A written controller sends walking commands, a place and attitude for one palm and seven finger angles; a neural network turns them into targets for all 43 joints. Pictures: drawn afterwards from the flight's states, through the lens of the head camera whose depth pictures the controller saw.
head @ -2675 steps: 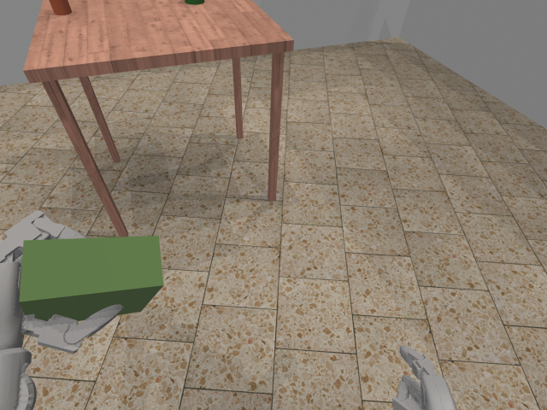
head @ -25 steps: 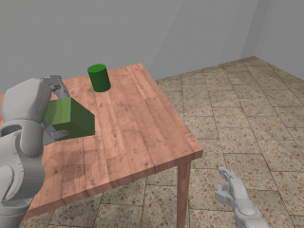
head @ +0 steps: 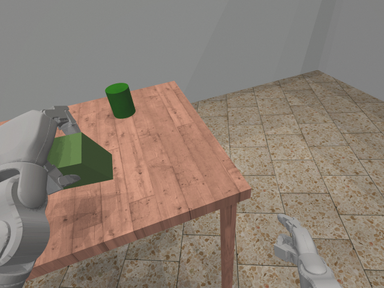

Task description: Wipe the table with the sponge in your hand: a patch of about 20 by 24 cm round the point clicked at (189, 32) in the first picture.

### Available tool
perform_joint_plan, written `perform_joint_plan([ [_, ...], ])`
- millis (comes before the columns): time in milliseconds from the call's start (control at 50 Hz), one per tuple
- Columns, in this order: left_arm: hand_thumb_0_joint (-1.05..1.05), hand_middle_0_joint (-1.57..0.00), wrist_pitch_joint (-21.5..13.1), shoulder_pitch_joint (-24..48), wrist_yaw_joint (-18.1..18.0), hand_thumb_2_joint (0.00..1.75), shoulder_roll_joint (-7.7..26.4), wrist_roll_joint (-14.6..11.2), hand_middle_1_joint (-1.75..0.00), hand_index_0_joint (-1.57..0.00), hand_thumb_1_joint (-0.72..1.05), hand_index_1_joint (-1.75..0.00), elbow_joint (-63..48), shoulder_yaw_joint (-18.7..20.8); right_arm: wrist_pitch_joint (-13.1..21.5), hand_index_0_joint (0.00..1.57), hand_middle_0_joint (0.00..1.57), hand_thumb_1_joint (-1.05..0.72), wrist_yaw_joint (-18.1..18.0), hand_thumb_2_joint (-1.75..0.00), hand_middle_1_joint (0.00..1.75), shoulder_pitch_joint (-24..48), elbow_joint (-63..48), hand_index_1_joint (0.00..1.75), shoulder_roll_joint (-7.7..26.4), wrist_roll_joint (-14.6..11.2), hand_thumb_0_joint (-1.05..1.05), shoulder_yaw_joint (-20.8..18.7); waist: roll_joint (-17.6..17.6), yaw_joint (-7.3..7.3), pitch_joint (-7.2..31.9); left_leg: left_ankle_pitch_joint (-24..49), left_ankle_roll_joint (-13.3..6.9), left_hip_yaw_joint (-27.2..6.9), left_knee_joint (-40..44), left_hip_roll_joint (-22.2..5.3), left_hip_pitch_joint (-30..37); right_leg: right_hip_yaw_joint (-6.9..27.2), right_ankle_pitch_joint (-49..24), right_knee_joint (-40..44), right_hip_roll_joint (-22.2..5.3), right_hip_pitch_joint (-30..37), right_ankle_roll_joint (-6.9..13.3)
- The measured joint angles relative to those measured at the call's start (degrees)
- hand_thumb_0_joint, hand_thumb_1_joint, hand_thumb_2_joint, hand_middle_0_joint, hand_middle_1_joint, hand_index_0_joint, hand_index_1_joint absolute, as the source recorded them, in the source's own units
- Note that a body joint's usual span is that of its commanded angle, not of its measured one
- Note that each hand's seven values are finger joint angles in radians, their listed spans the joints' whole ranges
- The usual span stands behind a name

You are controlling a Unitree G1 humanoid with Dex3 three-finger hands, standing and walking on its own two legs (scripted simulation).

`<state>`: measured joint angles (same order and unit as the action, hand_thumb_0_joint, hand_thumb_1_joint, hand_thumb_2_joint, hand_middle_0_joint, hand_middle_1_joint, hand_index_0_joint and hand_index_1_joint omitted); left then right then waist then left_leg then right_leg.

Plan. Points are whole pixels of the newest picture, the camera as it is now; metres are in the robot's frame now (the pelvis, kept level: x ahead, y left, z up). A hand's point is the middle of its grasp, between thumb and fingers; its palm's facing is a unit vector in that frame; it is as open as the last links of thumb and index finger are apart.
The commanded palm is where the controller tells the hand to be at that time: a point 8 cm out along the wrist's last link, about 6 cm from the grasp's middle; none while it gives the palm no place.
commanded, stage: bring the sponge back beside the body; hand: left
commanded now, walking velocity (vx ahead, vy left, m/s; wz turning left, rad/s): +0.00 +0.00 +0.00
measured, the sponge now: (71, 167) +0.25 +0.28 +0.18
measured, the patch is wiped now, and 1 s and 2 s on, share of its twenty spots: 1.00 1.00 1.00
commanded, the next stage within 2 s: step back with the hand held close in 1.18 s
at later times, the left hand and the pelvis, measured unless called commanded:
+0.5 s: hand (57, 172) +0.21 +0.27 +0.21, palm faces +0.31 -0.16 -0.94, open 9.4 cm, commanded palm +0.15 +0.27 +0.28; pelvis +0.00 -0.01 +0.00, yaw +0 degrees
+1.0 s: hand (52, 184) +0.19 +0.27 +0.20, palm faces +0.29 -0.17 -0.94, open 9.4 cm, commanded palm +0.14 +0.28 +0.27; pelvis +0.00 +0.00 +0.00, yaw +0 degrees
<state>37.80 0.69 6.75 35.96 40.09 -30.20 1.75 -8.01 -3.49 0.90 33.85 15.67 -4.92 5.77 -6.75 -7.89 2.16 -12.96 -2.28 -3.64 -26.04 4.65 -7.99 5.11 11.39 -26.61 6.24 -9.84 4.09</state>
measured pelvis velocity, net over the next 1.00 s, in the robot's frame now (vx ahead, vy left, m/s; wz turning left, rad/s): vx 0.00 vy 0.00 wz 0.01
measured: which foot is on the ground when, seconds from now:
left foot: down 0.00-1.00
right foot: down 0.00-1.00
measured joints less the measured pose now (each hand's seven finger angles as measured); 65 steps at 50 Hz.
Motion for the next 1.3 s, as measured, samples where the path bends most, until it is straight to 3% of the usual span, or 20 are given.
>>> perform_joint_plan([
  [200,-0.02,-0.75,-0.6,-5.1,0.9,1.06,-0.2,-0.6,-1.44,-0.88,-0.53,-1.39,-1.3,0.2,0.4,0.20,0.20,-0.91,-0.3,-0.90,0.30,0.0,-0.5,0.30,0.3,0.4,0.01,-0.1,0.2,-0.14,-0.2,-0.7,0.5,-0.3,-1.2,-0.4,-0.6,-0.4,0.4,-0.7,0.5,-0.4,0.5],
  [340,-0.02,-0.75,-1.4,-5.0,0.3,1.06,0.8,0.4,-1.44,-0.88,-0.53,-1.39,-1.1,0.4,0.9,0.20,0.20,-0.91,-0.8,-0.90,0.30,0.0,0.1,0.30,0.5,0.4,0.01,-0.4,0.1,-0.76,-0.3,-0.9,0.7,-0.6,-1.7,-0.6,-0.1,-0.7,0.4,-0.7,0.7,0.3,0.8],
  [500,-0.02,-0.75,-2.3,-6.0,0.6,1.06,-0.2,0.3,-1.44,-0.88,-0.53,-1.39,0.8,1.0,1.3,0.20,0.20,-0.91,-1.0,-0.90,0.30,0.0,-0.3,0.30,0.0,0.5,0.01,-0.1,0.0,0.09,-0.2,-0.7,0.8,-0.6,-1.7,-0.7,-0.6,-0.8,0.1,-0.7,0.7,-0.1,0.8],
  [700,-0.02,-0.75,-4.5,-10.2,0.1,1.06,0.5,0.1,-1.44,-0.88,-0.53,-1.39,-2.6,0.9,1.6,0.20,0.20,-0.91,-0.9,-0.90,0.30,-1.1,0.1,0.30,0.2,1.1,0.01,-0.7,0.1,-0.38,-0.2,-1.2,0.6,-0.3,-2.3,-0.7,-0.3,-0.5,0.4,-1.1,0.8,0.2,0.6],
  [820,-0.02,-0.75,-4.4,-10.4,-0.5,1.06,0.1,0.4,-1.44,-0.88,-0.53,-1.39,-1.3,2.4,1.6,0.20,0.20,-0.91,-0.9,-0.90,0.30,-1.1,0.1,0.30,0.3,0.7,0.01,-0.7,0.0,-0.34,-0.2,-1.0,0.4,-0.4,-2.3,-0.6,-0.5,-0.5,0.2,-0.8,0.7,0.2,0.4],
  [940,-0.02,-0.75,-4.4,-11.7,-0.3,1.06,-1.2,0.2,-1.44,-0.88,-0.53,-1.39,-2.4,1.2,2.4,0.20,0.20,-0.91,-1.1,-0.90,0.30,-1.3,-0.1,0.30,0.1,0.8,0.01,-0.8,0.1,-0.37,-0.6,-0.8,0.0,-0.3,-2.0,-0.2,-0.3,-0.4,0.2,-0.8,0.3,0.3,0.0],
  [1140,-0.02,-0.76,-5.0,-9.9,-1.3,1.07,0.3,0.8,-1.44,-0.88,-0.53,-1.39,-2.9,2.1,2.0,0.20,0.20,-0.91,-0.6,-0.90,0.30,-0.8,0.3,0.30,-0.5,0.7,0.01,-0.4,0.2,-0.72,-0.4,-0.5,-0.3,0.0,-1.0,0.1,0.6,-0.1,0.1,-0.1,0.0,1.0,-0.3],
  [1300,-0.02,-0.75,-4.1,-11.3,-0.7,1.07,-1.4,-0.2,-1.44,-0.88,-0.52,-1.39,-3.0,2.2,1.8,0.20,0.20,-0.91,-0.4,-0.90,0.30,-0.6,-0.2,0.30,-0.3,0.6,0.01,-0.2,0.1,-0.29,-0.4,-0.1,-0.6,-0.2,-0.6,0.3,0.1,-0.2,-0.1,0.3,-0.3,0.7,-0.6],
])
